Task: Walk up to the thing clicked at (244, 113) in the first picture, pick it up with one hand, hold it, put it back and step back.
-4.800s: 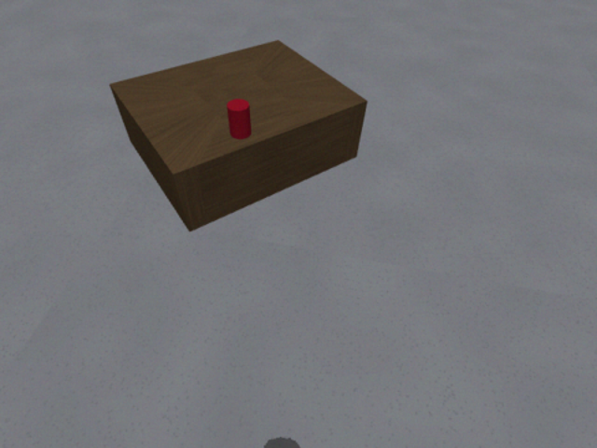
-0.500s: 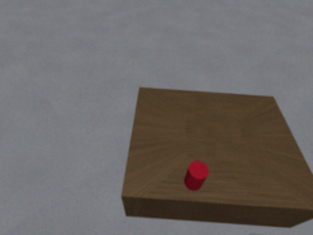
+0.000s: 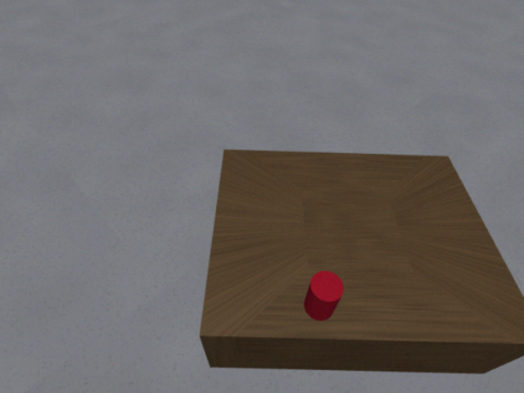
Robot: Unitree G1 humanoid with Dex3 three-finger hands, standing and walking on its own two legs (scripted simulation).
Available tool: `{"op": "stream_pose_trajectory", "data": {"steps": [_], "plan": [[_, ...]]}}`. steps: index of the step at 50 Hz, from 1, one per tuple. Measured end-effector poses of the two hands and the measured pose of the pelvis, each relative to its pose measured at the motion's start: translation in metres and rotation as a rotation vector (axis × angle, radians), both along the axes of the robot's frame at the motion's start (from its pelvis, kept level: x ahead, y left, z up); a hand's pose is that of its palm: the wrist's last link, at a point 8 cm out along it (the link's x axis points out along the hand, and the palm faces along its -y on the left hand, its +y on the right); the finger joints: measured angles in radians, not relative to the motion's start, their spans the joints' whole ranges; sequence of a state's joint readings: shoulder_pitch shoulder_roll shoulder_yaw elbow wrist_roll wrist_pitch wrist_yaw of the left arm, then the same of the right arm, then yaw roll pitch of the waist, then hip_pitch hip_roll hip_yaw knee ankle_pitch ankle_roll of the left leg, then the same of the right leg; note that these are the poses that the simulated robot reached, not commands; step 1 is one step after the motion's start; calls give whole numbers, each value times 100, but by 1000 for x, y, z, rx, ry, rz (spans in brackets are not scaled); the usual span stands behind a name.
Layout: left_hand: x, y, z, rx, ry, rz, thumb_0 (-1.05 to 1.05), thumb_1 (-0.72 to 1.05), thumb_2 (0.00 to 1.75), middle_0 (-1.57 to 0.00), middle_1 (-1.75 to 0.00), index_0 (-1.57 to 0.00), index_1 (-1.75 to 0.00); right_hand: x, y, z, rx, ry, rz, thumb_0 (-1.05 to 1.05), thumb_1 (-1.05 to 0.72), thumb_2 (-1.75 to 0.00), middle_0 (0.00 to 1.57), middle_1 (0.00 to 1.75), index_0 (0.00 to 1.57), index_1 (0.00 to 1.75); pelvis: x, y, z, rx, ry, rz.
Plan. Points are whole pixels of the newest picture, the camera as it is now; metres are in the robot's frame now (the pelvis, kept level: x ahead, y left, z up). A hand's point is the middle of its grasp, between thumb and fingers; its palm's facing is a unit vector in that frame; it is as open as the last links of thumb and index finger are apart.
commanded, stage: walk up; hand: right
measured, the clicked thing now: (322, 296) +0.45 -0.18 -0.38
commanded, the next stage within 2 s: stand in 0.18 s
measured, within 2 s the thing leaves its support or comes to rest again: neither
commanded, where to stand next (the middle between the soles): +0.04 +0.02 m, yaw +0 degrees
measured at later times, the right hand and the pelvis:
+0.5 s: hand out of the picture +0.09 -0.26 -0.15, palm faces +0.00 +0.94 -0.33, open 7.4 cm; pelvis +0.00 -0.01 +0.01, yaw +0 degrees
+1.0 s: hand out of the picture +0.07 -0.27 -0.15, palm faces -0.03 +0.94 -0.33, open 7.4 cm; pelvis -0.01 -0.02 +0.01, yaw +1 degrees
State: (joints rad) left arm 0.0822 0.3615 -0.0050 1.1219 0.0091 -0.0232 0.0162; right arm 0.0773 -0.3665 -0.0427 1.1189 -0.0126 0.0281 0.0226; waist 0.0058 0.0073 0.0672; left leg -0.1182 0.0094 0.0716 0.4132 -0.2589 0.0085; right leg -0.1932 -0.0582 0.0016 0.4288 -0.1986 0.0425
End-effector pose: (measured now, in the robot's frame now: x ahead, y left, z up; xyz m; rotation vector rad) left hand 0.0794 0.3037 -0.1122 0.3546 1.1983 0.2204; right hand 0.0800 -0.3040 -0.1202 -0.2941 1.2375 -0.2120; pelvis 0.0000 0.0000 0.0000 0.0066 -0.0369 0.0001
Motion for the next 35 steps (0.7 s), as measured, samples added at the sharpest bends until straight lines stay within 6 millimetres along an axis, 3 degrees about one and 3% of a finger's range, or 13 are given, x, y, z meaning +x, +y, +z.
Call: {"op": "stream_pose_trajectory", "data": {"steps": [17, 35], "plan": [[11, -9, 0, -31, -8, -8, 0, 90, 90, -20, -30, -20, -30, 2, 5, 5, 2, -22, 2, 1, -90, -90, 20, 30, 20, 30, 3, -3, 4, -3, -2, 2], [-20, -22, -1, -43, 27, 19, 0, 90, 90, -20, -30, -20, -30, -2, -5, 6, 2, -23, 26, 1, -90, -90, 20, 30, 20, 30, -5, -14, 7, -5, -6, 13]]}}
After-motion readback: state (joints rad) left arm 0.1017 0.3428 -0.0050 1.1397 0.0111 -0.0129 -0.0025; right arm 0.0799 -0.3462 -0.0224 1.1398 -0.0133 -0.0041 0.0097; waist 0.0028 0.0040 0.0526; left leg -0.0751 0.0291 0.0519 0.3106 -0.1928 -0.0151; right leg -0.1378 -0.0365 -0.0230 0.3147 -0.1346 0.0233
